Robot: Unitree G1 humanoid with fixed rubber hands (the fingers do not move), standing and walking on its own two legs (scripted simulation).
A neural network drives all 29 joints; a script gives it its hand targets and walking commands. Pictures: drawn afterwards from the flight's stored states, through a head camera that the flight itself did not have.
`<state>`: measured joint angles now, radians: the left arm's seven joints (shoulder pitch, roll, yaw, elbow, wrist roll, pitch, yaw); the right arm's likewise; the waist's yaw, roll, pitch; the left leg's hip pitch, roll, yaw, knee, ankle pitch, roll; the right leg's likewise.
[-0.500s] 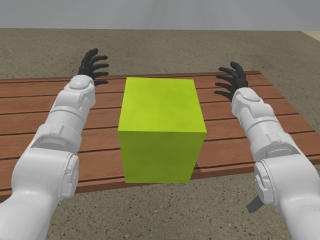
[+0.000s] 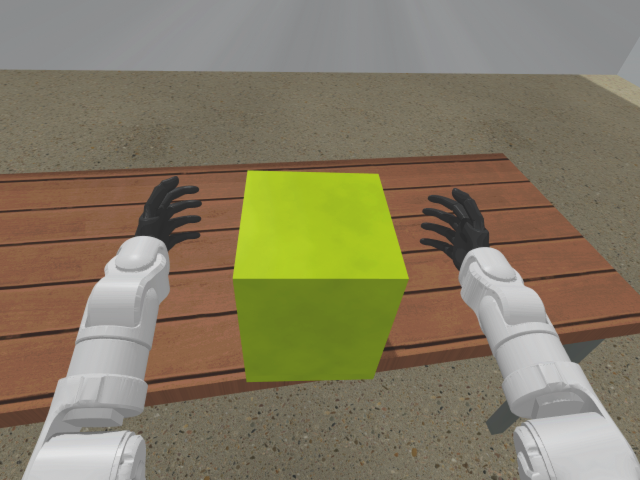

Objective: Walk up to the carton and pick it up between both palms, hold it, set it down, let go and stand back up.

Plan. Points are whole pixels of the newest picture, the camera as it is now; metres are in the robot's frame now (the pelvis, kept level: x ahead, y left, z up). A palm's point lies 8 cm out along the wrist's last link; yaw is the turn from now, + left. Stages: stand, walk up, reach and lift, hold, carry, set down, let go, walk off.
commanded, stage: set down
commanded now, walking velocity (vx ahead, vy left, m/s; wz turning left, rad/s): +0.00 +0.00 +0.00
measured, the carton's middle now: (312, 278) +0.42 +0.00 +0.02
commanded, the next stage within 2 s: none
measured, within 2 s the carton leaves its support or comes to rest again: neither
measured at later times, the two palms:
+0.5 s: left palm (159, 285) +0.34 +0.19 +0.09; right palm (464, 294) +0.33 -0.19 +0.09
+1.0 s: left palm (155, 373) +0.26 +0.20 +0.01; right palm (480, 378) +0.26 -0.21 +0.02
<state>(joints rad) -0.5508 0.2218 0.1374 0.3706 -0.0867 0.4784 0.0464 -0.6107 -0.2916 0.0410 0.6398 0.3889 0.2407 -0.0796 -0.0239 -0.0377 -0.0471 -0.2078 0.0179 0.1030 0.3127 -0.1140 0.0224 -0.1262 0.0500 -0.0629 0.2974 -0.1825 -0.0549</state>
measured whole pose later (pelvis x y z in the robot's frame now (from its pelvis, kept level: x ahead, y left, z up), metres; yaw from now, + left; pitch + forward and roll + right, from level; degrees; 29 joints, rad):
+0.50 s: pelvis -0.01 +0.00 +0.00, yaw -2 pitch +1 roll +0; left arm -0.34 0.16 0.10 0.21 -0.10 0.39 0.10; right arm -0.35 -0.21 -0.03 0.38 0.28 0.20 -0.07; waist 0.01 -0.05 -0.01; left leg -0.22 0.02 0.14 0.31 -0.11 0.03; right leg -0.17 0.05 -0.03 0.34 -0.19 -0.06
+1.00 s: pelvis +0.01 -0.01 +0.00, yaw -1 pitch +0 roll +1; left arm 0.03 0.18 0.00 0.37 -0.10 -0.13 0.06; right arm 0.08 -0.17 -0.01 0.33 0.19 -0.08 -0.02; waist 0.03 -0.05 -0.03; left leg -0.17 0.02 0.11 0.29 -0.12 0.01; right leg -0.11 0.06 -0.05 0.30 -0.20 -0.07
